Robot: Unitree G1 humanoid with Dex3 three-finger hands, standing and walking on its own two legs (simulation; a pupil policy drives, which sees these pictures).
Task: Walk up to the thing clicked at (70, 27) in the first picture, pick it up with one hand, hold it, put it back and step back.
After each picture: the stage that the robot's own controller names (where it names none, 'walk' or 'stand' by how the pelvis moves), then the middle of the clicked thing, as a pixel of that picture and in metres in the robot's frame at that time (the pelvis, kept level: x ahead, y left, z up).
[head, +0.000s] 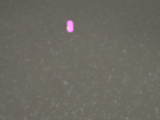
stand; (70, 26) +1.69 +0.17 -0.72
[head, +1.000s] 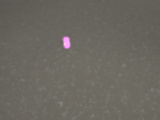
walk; (66, 42) +1.55 +0.32 -0.71
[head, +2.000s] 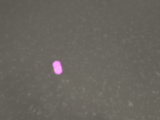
walk; (57, 67) +0.99 +0.34 -0.72
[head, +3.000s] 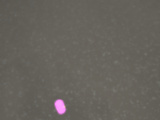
walk; (60, 106) +0.62 +0.27 -0.72
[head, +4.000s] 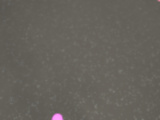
stand; out of the picture +0.43 +0.18 -0.69
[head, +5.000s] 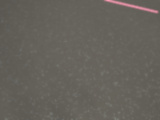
stand; out of the picture +0.37 +0.20 -0.72
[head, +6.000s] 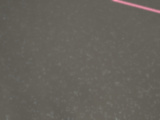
stand; out of the picture +0.37 +0.18 -0.73
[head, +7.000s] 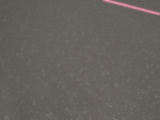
stand; out of the picture +0.37 +0.19 -0.73
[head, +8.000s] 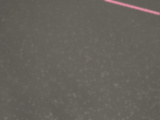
stand; out of the picture +0.36 +0.19 -0.73
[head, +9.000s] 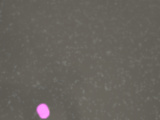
go down; (43, 111) +0.39 +0.20 -0.63
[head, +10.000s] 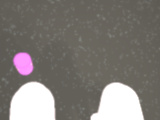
go down; (23, 64) +0.44 +0.23 -0.30
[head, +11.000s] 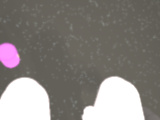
close in; (9, 56) +0.43 +0.25 -0.27
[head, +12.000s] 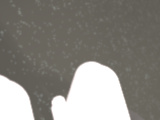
close; out of the picture +0.43 +0.28 -0.22
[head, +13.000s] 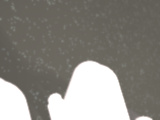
close; out of the picture +0.42 +0.29 -0.22
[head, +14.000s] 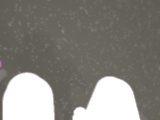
lift; out of the picture +0.34 +0.28 -0.15
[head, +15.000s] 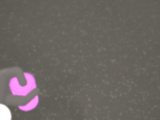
lift; (25, 92) +0.32 +0.19 +0.01
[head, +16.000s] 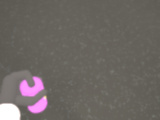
hold; (34, 95) +0.32 +0.17 -0.01
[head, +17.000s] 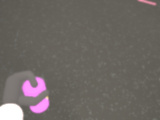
hold; (36, 95) +0.32 +0.17 -0.01
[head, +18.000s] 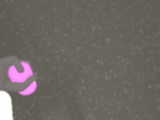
crouch; (23, 79) +0.38 +0.19 -0.07
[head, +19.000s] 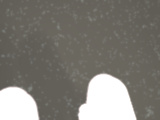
lower; out of the picture +0.50 +0.28 -0.10
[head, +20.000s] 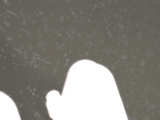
lower; out of the picture +0.44 +0.30 -0.23
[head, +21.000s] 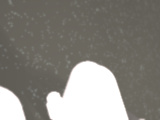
lower; out of the picture +0.43 +0.30 -0.23
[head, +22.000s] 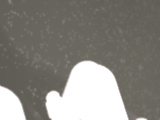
lower; out of the picture +0.43 +0.30 -0.23
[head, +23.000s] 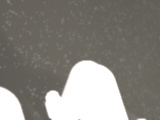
lower; out of the picture +0.43 +0.30 -0.23
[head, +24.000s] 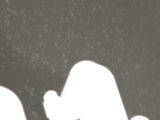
open; out of the picture +0.43 +0.28 -0.24
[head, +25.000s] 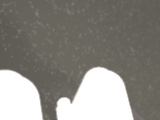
stand; out of the picture +0.43 +0.27 -0.24
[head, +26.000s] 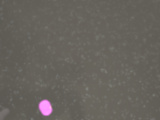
stand; (45, 108) +0.41 +0.20 -0.58
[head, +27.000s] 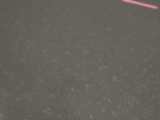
stand; out of the picture +0.39 +0.19 -0.67
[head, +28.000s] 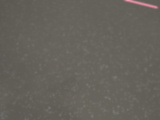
stand; out of the picture +0.40 +0.19 -0.67
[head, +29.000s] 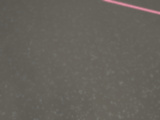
stand; out of the picture +0.42 +0.18 -0.72
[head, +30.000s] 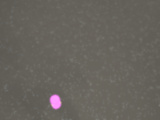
walk; (55, 101) +0.48 +0.19 -0.70
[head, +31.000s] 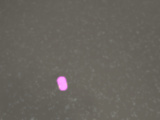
walk; (62, 83) +0.73 +0.23 -0.70
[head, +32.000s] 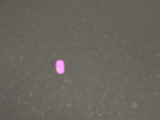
stand; (60, 67) +0.99 +0.21 -0.70
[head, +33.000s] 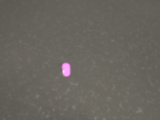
stand; (66, 69) +0.99 +0.18 -0.72
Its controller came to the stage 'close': yes
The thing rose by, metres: 0.70
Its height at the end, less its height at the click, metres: +0.00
